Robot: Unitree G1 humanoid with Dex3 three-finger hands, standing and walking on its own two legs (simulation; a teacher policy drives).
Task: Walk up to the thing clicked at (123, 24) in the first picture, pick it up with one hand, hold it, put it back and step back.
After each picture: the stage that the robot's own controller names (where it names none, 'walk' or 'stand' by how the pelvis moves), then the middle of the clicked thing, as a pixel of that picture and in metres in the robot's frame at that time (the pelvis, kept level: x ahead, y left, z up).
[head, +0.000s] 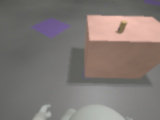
stand; (122, 27) +0.94 -0.31 +0.07
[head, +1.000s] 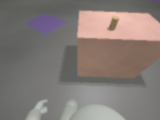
walk; (113, 23) +0.90 -0.17 +0.10
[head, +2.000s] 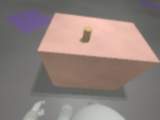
walk; (86, 34) +0.65 +0.05 +0.09
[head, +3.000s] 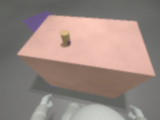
walk; (66, 38) +0.55 +0.24 +0.09
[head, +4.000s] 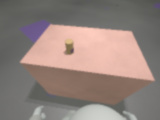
stand; (69, 47) +0.53 +0.20 +0.07
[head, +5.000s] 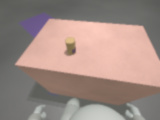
stand; (71, 46) +0.47 +0.18 +0.10
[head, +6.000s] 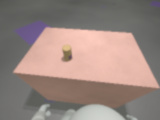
stand; (67, 53) +0.46 +0.19 +0.07
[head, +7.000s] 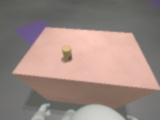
stand; (67, 53) +0.45 +0.19 +0.07
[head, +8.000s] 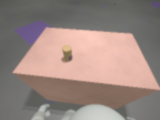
stand; (67, 53) +0.45 +0.19 +0.07
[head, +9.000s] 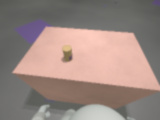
stand; (67, 53) +0.45 +0.19 +0.07
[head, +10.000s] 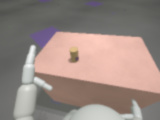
rise first; (74, 54) +0.46 +0.18 +0.07
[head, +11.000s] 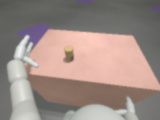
go down; (69, 54) +0.46 +0.16 +0.08
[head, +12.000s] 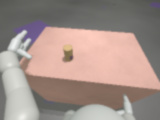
go down; (68, 53) +0.46 +0.16 +0.08
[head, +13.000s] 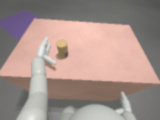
close in; (62, 49) +0.45 +0.17 +0.10
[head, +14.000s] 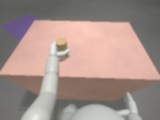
close; (62, 48) +0.46 +0.18 +0.11
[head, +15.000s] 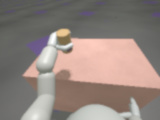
lift; (65, 42) +0.35 +0.15 +0.30
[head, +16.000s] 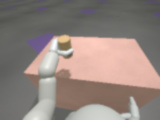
hold; (65, 47) +0.34 +0.16 +0.26
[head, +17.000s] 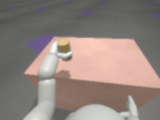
hold; (65, 50) +0.34 +0.16 +0.25
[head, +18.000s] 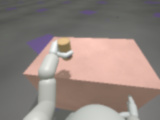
hold; (65, 49) +0.34 +0.16 +0.26
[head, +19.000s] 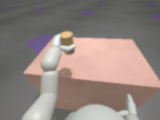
crouch; (68, 43) +0.36 +0.15 +0.28
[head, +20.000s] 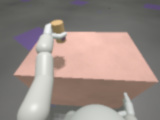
crouch; (59, 32) +0.46 +0.19 +0.27
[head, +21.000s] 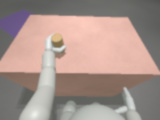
lower; (58, 44) +0.47 +0.18 +0.13
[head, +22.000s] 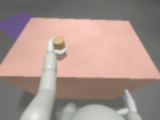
lower; (60, 46) +0.46 +0.18 +0.12
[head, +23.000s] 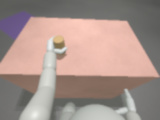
lower; (60, 46) +0.47 +0.18 +0.12
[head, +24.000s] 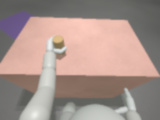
lower; (59, 45) +0.47 +0.18 +0.12
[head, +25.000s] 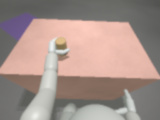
draw back; (62, 47) +0.46 +0.18 +0.11
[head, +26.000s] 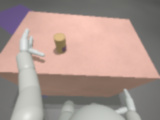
rise; (60, 44) +0.46 +0.18 +0.12
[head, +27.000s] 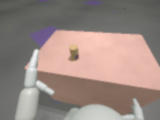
sink last; (74, 52) +0.47 +0.17 +0.09
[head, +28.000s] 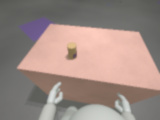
stand; (72, 51) +0.46 +0.16 +0.08
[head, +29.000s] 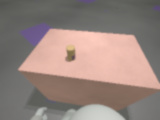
stand; (71, 53) +0.47 +0.17 +0.07
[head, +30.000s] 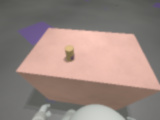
stand; (69, 53) +0.46 +0.18 +0.07
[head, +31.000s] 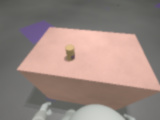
stand; (70, 53) +0.47 +0.17 +0.07
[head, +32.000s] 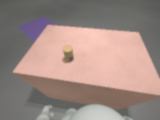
stand; (68, 54) +0.43 +0.18 +0.07
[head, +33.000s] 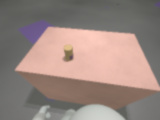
stand; (68, 53) +0.46 +0.18 +0.07
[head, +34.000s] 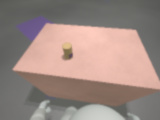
walk; (68, 51) +0.45 +0.19 +0.07
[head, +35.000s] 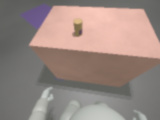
walk; (78, 27) +0.65 +0.14 +0.09
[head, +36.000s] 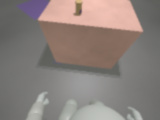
walk; (78, 8) +0.95 +0.18 +0.09
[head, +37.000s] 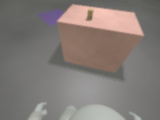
stand; (90, 14) +1.11 +0.07 +0.09
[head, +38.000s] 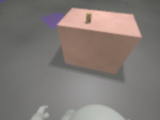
stand; (88, 17) +1.11 +0.08 +0.07
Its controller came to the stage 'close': yes
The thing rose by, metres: 0.21
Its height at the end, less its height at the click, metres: +0.00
